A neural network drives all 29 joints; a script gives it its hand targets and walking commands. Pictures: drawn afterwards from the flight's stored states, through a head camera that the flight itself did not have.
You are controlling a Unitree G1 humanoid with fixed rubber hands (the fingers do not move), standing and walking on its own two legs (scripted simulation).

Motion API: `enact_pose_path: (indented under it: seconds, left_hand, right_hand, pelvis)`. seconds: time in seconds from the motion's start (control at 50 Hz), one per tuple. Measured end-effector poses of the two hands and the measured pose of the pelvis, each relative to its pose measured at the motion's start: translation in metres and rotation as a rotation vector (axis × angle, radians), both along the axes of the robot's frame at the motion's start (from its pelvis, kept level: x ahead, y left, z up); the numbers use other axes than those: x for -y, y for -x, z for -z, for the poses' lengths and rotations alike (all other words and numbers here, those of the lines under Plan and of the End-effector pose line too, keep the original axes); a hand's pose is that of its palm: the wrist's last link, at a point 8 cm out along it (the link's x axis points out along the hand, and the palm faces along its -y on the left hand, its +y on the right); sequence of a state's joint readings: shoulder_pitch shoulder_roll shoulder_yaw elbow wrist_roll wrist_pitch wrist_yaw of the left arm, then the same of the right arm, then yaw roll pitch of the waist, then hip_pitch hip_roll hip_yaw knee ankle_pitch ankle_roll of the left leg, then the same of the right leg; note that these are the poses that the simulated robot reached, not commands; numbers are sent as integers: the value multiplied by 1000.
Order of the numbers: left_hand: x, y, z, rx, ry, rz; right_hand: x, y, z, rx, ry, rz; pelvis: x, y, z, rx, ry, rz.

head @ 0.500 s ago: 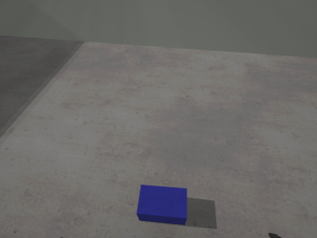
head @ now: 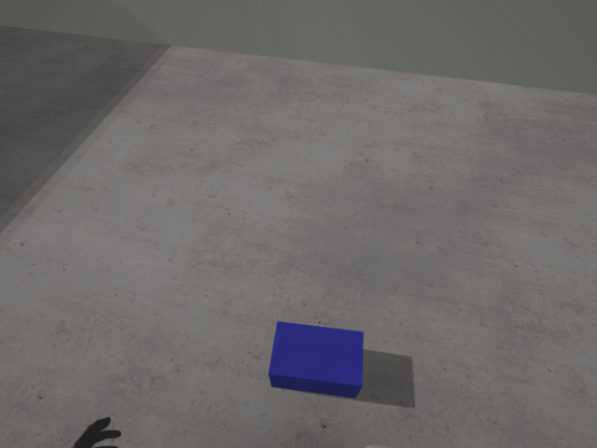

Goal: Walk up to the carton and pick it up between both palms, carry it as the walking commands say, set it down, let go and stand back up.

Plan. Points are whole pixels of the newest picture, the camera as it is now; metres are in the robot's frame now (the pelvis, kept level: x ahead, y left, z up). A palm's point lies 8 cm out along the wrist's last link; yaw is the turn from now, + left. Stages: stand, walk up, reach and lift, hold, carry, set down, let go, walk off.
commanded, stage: walk up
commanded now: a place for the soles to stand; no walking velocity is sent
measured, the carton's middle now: (316, 359) +0.44 -0.04 -0.68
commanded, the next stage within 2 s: reach and lift in 1.10 s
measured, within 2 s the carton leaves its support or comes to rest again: neither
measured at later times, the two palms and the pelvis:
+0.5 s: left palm out of the picture +0.07 +0.29 -0.11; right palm out of the picture +0.13 -0.31 -0.09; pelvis +0.01 -0.01 +0.02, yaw -3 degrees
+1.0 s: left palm (111, 440) +0.15 +0.27 -0.09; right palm out of the picture +0.05 -0.33 -0.10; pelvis +0.01 -0.02 +0.02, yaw -6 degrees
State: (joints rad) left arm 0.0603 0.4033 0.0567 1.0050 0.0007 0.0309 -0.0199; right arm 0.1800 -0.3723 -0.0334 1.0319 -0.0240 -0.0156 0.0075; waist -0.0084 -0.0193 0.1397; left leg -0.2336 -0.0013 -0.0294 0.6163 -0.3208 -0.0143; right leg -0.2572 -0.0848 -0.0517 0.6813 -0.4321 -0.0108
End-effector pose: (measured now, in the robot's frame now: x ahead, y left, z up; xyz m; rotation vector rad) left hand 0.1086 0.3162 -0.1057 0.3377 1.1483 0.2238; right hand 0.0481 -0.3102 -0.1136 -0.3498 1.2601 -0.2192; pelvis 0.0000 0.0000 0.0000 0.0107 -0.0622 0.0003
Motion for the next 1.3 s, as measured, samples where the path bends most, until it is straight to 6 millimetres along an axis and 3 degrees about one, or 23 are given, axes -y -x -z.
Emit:
enact_pose_path:
  seconds: [0.18, 0.3, 0.42, 0.62, 0.9, 1.16, 1.22, 1.3]
  left_hand:
    - [-1, 24, 7, -50, 39, -21]
    - [7, 38, 9, -87, 62, -35]
    - [20, 46, 8, -130, 65, -22]
    - [31, 21, -6, -99, 35, 23]
    - [41, -35, -21, -8, 1, 117]
    - [52, -40, -13, -13, 35, 154]
    - [57, -48, -12, 40, 86, 129]
    - [61, -56, -9, 59, 114, 141]
  right_hand:
    - [-24, -41, -12, 120, -19, -22]
    - [-20, -68, -23, 165, -10, -51]
    - [-9, -82, -28, 182, -6, -44]
    - [5, -70, -21, 160, -25, 5]
    - [14, -16, -10, 88, -40, 103]
    - [18, 12, -14, 57, -18, 145]
    - [13, -3, -16, 100, -29, 160]
    - [-6, -47, -20, 167, -49, 70]
  pelvis:
    - [-7, -2, -5, 3, 18, 25]
    - [-3, -3, -10, -3, 18, 31]
    - [2, -4, -14, -11, 10, 46]
    - [10, -9, -18, -10, 3, 65]
    - [15, -9, -18, -5, -1, 102]
    - [15, -7, -18, -2, -3, 118]
    - [11, 1, -11, -25, 7, 93]
    - [5, 16, -5, -24, 13, 69]
